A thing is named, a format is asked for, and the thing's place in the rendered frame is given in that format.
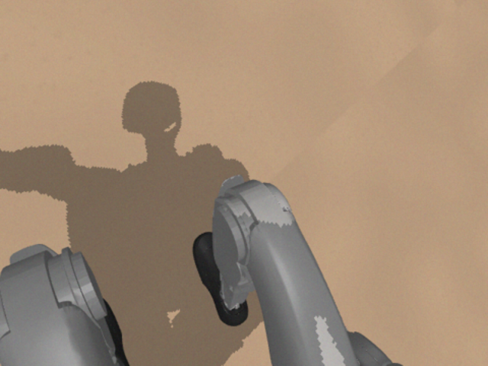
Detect left robot foot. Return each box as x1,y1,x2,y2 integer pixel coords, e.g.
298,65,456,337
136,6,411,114
103,298,130,366

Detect right robot hand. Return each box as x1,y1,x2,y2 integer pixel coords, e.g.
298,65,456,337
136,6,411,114
345,327,393,366

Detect right robot foot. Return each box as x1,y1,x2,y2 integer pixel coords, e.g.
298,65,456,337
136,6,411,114
193,232,248,326

